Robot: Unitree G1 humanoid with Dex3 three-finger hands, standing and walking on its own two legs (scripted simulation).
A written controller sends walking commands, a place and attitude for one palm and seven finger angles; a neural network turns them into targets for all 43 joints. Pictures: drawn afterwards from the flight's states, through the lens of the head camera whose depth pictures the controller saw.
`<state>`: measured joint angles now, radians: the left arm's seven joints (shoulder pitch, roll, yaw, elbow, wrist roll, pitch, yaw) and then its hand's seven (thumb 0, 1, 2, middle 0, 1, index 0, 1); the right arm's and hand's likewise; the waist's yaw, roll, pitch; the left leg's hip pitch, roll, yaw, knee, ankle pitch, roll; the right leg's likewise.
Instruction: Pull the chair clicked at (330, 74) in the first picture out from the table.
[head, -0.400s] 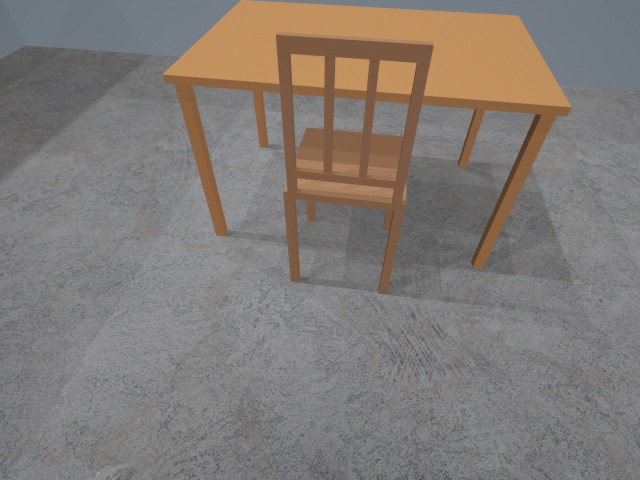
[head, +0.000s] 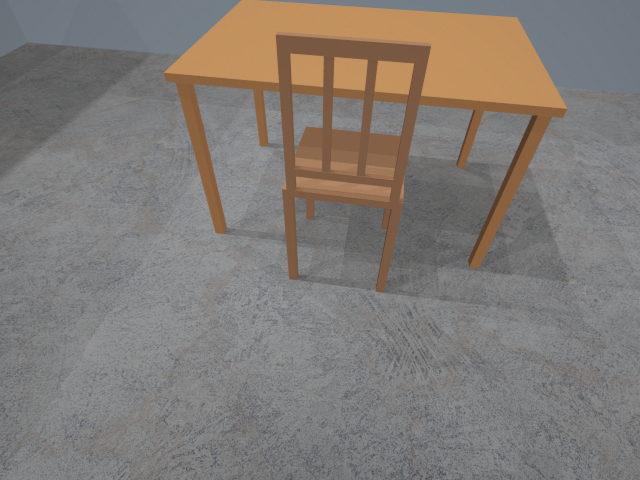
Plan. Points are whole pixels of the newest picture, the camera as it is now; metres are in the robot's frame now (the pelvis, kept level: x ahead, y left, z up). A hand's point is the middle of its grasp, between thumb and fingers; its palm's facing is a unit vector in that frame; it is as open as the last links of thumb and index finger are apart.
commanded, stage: stand and wait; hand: left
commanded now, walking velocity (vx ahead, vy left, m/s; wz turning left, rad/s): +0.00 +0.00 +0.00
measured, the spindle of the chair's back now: (327, 119) +0.99 +0.04 -0.05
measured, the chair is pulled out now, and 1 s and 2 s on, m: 0.00 0.00 0.00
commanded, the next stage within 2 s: look at it before walking up in 0.42 s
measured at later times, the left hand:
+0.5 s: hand out of the picture +0.07 +0.24 -0.15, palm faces -0.03 -0.94 -0.33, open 7.4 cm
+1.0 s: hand out of the picture +0.08 +0.25 -0.15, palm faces -0.03 -0.94 -0.33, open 7.4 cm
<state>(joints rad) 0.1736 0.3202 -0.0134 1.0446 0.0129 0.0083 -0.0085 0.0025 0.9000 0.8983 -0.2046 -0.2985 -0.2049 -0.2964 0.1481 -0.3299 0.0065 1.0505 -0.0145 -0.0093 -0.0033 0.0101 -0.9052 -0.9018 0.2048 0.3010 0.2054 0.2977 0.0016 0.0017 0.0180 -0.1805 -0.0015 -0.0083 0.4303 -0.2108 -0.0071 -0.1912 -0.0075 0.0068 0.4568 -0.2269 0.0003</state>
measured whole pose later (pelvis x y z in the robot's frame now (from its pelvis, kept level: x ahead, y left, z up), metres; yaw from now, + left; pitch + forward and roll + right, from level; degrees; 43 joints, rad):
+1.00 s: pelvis +0.01 +0.00 +0.00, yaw +0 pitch -2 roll +0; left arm 0.16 0.33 -0.01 1.09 0.01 0.00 -0.01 0.00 0.90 0.90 -0.20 -0.30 -0.20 -0.30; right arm 0.14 -0.33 0.01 1.11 -0.01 -0.01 0.00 0.01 -0.91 -0.90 0.20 0.30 0.20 0.30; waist 0.00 0.00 0.03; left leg -0.14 0.00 0.00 0.36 -0.19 -0.01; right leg -0.15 -0.01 0.01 0.39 -0.20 0.00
